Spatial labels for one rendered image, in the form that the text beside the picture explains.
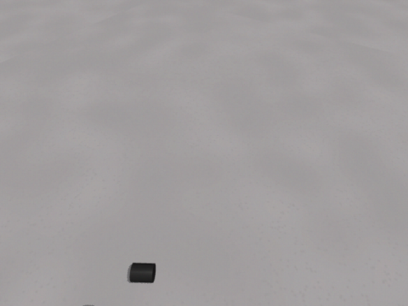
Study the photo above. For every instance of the can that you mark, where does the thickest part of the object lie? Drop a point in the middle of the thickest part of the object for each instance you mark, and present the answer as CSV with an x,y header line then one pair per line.
x,y
142,272

